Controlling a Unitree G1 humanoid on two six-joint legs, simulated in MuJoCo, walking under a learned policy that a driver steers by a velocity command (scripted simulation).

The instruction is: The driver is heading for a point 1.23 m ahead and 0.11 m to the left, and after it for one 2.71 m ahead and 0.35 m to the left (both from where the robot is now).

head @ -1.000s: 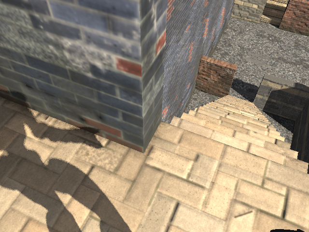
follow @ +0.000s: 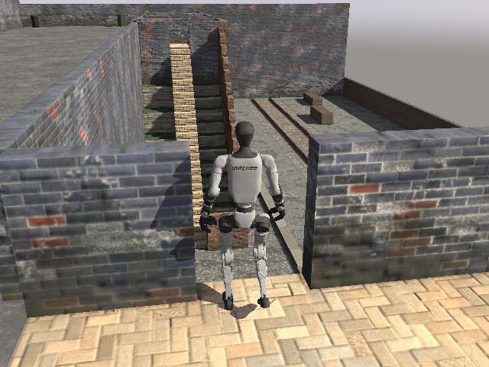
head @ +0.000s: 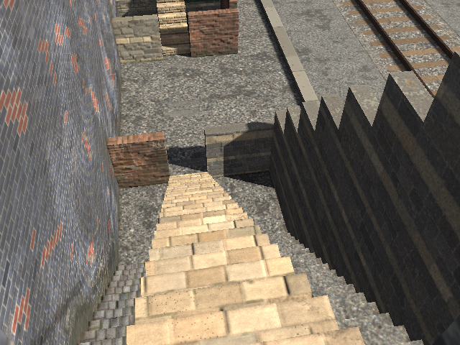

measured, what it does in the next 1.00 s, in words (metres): walks ahead: right foot, then left foot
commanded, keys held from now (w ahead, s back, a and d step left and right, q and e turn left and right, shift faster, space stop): w+e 0.02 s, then w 0.98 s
